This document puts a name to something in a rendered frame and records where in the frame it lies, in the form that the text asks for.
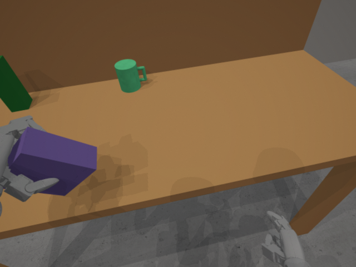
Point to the robot left hand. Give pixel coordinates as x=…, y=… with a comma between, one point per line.
x=20, y=187

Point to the table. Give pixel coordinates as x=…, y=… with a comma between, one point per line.
x=231, y=99

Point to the sponge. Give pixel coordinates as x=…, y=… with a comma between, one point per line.
x=40, y=155

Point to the robot right hand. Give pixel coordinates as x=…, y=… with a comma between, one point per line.
x=288, y=243

